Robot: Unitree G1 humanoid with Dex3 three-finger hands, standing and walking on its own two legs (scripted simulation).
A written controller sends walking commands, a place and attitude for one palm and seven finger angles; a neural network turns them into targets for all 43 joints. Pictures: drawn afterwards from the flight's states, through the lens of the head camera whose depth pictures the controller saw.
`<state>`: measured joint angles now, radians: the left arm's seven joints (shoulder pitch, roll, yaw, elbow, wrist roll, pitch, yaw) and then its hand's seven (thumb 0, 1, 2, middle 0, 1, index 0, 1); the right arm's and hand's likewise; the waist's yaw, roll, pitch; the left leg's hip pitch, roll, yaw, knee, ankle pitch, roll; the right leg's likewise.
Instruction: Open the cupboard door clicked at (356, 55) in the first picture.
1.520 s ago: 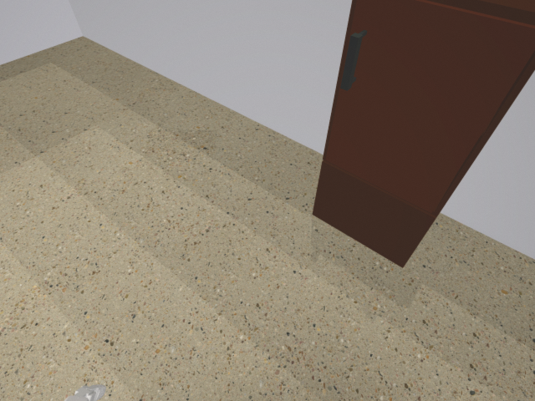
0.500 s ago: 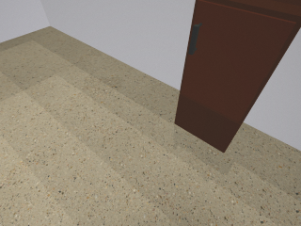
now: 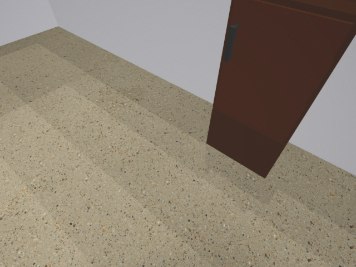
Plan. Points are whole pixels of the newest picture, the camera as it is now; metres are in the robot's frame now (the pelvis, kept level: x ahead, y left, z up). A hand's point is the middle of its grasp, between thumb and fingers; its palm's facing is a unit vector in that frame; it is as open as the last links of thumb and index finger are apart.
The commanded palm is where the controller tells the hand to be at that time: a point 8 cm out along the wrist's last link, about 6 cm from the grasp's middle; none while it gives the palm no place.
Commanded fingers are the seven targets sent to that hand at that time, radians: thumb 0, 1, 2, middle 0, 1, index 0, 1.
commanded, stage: look at it before walking up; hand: left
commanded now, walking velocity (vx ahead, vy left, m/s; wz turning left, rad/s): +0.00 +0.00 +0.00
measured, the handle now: (232, 42) +1.00 -0.18 +0.03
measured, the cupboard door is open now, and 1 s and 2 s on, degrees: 0 0 0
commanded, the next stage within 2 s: walk to a spot facing it in 0.12 s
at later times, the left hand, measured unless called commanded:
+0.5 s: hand out of the picture +0.07 +0.24 -0.17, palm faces +0.09 -0.95 -0.30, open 7.4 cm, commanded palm none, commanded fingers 0.00 0.90 0.90 -0.20 -0.30 -0.20 -0.30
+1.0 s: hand out of the picture +0.02 +0.25 -0.16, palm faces +0.37 -0.90 -0.24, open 7.4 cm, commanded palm none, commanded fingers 0.00 0.90 0.90 -0.20 -0.30 -0.20 -0.30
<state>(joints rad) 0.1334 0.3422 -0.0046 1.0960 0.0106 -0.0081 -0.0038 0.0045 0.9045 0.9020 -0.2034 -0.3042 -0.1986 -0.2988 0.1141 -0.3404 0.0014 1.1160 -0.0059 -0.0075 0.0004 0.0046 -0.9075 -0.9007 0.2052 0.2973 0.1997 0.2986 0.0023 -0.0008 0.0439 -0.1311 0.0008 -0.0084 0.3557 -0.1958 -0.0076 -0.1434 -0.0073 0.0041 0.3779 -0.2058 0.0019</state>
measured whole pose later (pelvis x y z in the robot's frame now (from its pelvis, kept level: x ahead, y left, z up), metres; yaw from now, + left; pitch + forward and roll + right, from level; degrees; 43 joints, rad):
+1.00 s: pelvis +0.02 +0.02 +0.00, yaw +23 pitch +1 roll -1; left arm 0.21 0.23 0.06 0.93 0.02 0.02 -0.02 0.01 0.91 0.90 -0.20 -0.30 -0.19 -0.30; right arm 0.35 -0.20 -0.06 1.00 -0.02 0.01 0.01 0.00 -0.91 -0.90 0.21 0.30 0.20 0.30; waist -0.05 0.02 0.01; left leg -0.26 -0.08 -0.14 0.45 -0.20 0.05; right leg -0.37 -0.03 -0.03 0.71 -0.40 0.05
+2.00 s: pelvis +0.21 +0.20 -0.02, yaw +31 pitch -2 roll +0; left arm 0.19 0.18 0.07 0.95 0.03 0.06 -0.02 0.00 0.91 0.90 -0.20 -0.30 -0.19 -0.30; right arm 0.20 -0.19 -0.06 0.99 -0.03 0.00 -0.03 -0.01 -0.92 -0.90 0.20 0.30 0.20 0.30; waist 0.00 -0.01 0.09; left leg -0.13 0.07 0.33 0.56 -0.40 0.05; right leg -0.38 -0.06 -0.11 0.77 -0.37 0.04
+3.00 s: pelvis +0.22 +0.24 -0.02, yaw -5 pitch -1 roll +0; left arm 0.13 0.20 0.06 0.89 0.02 0.03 -0.01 0.00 0.91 0.90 -0.20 -0.30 -0.20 -0.30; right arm 0.23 -0.26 -0.08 0.96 -0.01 0.08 -0.02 0.01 -0.91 -0.90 0.20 0.30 0.20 0.30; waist -0.03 0.06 0.11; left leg -0.44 0.15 0.09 1.06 -0.49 -0.07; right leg -0.28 -0.01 -0.07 0.61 -0.32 -0.03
